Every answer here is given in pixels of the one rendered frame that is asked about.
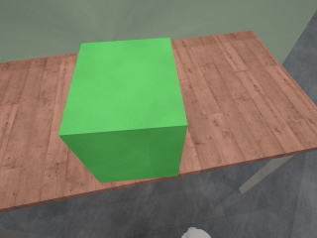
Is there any carton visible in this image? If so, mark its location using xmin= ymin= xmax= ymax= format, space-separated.
xmin=58 ymin=38 xmax=188 ymax=183

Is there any table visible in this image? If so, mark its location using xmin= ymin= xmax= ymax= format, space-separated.
xmin=0 ymin=30 xmax=317 ymax=238

